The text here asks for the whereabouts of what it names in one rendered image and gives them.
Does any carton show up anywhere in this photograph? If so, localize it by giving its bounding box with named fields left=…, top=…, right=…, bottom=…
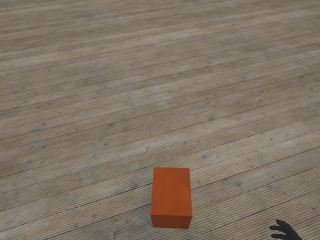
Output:
left=150, top=167, right=193, bottom=229

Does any right robot hand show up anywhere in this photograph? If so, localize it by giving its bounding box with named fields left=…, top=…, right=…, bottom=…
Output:
left=269, top=219, right=302, bottom=240

